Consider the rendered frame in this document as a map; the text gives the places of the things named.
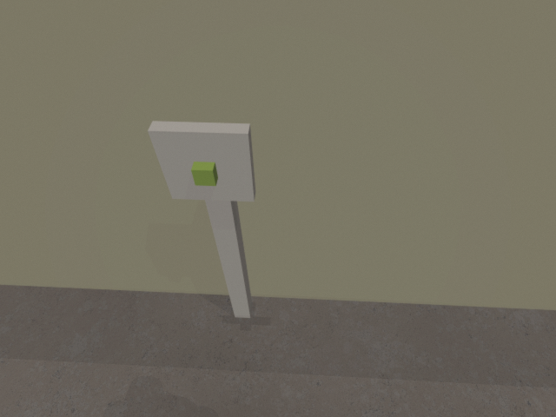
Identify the button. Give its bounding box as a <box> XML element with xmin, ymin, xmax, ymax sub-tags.
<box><xmin>191</xmin><ymin>162</ymin><xmax>218</xmax><ymax>186</ymax></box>

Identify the panel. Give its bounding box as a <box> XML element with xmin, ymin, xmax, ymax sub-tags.
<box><xmin>148</xmin><ymin>121</ymin><xmax>255</xmax><ymax>318</ymax></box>

